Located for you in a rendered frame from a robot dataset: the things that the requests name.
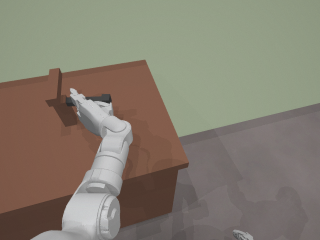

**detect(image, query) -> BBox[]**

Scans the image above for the robot right hand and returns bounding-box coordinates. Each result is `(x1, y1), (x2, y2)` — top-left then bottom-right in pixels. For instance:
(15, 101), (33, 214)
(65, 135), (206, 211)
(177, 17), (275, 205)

(232, 230), (253, 240)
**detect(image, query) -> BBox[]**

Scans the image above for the robot left forearm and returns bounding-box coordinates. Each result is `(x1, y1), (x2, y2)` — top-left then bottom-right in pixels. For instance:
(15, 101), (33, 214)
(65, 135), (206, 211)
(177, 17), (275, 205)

(62, 115), (133, 228)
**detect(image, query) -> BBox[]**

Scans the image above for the tap lever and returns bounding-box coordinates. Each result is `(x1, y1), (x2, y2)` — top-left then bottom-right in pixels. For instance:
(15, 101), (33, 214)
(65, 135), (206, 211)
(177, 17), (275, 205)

(66, 94), (112, 107)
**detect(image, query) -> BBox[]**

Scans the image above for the robot left hand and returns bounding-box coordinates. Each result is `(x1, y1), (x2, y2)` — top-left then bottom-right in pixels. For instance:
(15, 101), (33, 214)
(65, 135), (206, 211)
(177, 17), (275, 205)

(70, 88), (114, 136)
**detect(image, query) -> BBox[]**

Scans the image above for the counter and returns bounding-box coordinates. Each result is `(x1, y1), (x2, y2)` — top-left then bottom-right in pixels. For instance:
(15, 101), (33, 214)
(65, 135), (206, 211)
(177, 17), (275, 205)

(0, 59), (189, 240)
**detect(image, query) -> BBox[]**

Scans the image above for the robot left upper arm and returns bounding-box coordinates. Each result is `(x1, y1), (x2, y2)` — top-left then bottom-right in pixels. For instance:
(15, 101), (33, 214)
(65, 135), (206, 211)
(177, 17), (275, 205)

(30, 193), (121, 240)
